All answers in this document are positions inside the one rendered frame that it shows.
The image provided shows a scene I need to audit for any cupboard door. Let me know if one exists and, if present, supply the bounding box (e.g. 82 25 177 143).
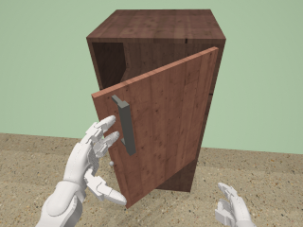
91 46 219 209

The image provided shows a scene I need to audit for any robot left hand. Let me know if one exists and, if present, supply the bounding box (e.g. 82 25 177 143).
62 115 127 205

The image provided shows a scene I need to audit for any handle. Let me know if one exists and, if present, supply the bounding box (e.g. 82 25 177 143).
111 95 136 156

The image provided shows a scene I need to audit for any robot right hand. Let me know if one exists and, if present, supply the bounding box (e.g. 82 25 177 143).
215 183 252 227

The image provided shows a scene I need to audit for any left robot forearm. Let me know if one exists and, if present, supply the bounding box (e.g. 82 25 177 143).
35 181 86 227

